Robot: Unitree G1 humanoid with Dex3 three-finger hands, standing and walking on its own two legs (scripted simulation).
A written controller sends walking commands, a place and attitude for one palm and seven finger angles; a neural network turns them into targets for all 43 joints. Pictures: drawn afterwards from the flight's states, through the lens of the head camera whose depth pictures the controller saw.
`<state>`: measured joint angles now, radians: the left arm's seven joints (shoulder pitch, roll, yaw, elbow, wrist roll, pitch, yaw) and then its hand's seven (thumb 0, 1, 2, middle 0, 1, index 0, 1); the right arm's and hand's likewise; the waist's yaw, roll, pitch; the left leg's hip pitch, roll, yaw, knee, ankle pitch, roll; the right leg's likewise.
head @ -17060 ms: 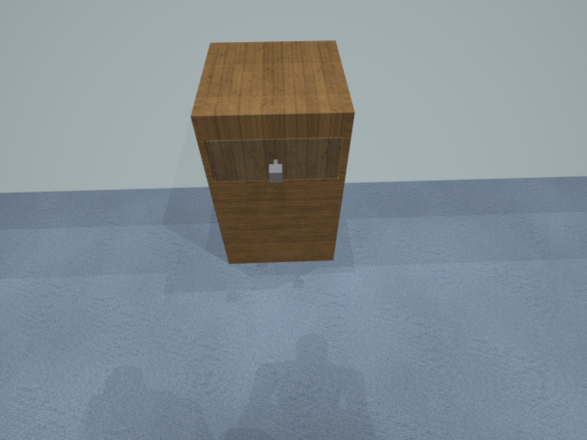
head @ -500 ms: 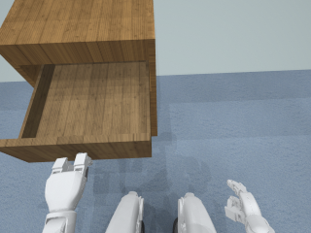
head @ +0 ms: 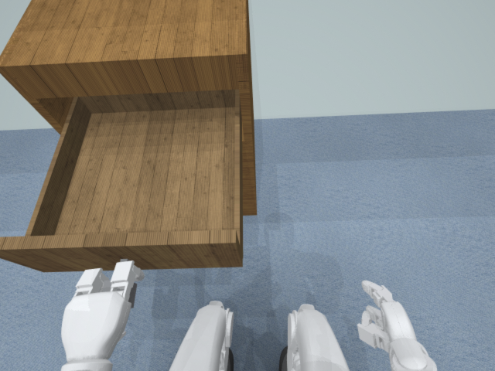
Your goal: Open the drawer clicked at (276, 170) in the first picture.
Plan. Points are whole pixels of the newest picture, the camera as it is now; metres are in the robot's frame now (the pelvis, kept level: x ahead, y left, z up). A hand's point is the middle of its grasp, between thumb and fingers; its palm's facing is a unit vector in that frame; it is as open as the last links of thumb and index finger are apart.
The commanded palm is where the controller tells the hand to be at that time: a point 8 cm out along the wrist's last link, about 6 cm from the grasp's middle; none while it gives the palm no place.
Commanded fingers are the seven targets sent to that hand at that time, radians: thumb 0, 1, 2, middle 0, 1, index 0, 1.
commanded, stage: pull the drawer open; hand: left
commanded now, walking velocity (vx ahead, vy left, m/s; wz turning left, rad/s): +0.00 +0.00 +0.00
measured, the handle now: (121, 282) +0.25 +0.24 -0.05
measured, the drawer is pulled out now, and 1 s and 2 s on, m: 0.30 0.30 0.30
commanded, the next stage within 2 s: open the thumb to release the handle in 0.10 s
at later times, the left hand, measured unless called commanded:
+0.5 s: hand (114, 317) +0.20 +0.24 -0.06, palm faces -0.08 -0.05 -1.00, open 8.6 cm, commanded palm +0.17 +0.24 -0.02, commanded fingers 0.00 -0.22 0.42 -0.32 -1.23 -0.32 -1.23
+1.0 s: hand (113, 318) +0.20 +0.24 -0.06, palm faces -0.07 -0.06 -1.00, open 13.7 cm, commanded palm +0.18 +0.24 -0.02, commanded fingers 0.00 -0.50 0.30 -0.30 -1.20 -0.30 -1.20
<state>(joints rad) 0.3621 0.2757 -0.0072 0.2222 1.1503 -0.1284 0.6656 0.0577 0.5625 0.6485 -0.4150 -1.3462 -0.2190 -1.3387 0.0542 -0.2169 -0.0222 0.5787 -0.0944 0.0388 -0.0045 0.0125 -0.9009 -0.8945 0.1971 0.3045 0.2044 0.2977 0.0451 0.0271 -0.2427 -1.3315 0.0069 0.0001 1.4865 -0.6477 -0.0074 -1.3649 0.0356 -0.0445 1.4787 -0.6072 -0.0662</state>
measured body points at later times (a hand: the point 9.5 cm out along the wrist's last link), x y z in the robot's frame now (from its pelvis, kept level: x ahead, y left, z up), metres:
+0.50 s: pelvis -0.01 +0.00 -0.01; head +0.13 -0.03 +0.42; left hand +0.20 +0.24 -0.01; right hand +0.21 -0.22 -0.15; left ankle +0.02 +0.13 -0.57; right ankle +0.04 -0.09 -0.57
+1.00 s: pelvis -0.02 +0.00 +0.00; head +0.10 -0.03 +0.43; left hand +0.19 +0.24 +0.00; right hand +0.19 -0.23 -0.13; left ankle +0.02 +0.13 -0.57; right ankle +0.04 -0.09 -0.57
